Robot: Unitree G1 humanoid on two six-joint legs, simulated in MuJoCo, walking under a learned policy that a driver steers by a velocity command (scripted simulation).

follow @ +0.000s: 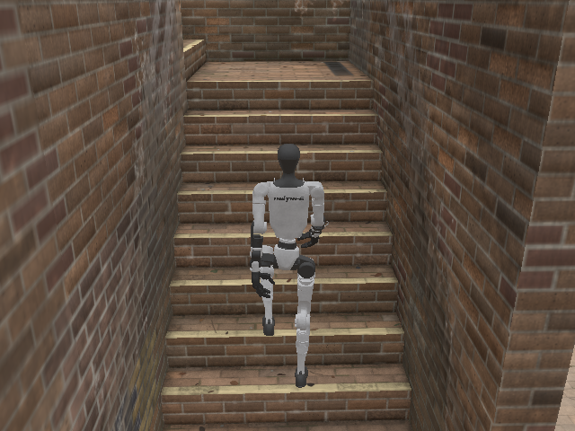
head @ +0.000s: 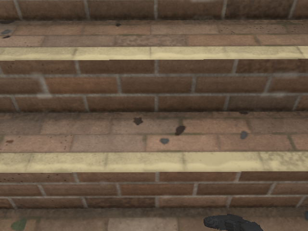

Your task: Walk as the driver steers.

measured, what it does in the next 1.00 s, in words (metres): climbs: right foot 0.20 m higher, then left foot 0.20 m higher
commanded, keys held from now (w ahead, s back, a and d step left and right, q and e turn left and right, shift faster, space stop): w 0.62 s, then no key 0.38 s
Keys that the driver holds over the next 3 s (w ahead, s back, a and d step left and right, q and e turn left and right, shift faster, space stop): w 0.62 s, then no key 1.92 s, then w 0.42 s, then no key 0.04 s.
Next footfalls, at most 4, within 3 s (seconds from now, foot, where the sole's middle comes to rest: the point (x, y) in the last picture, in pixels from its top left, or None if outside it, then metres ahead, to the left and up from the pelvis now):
0.42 right None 0.37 -0.19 -0.40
0.96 left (167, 142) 0.60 0.00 -0.20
1.40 right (245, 137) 0.63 -0.23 -0.20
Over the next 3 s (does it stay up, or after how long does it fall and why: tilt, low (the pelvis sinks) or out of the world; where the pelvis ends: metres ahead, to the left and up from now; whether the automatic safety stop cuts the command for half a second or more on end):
stays up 0.67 -0.14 0.58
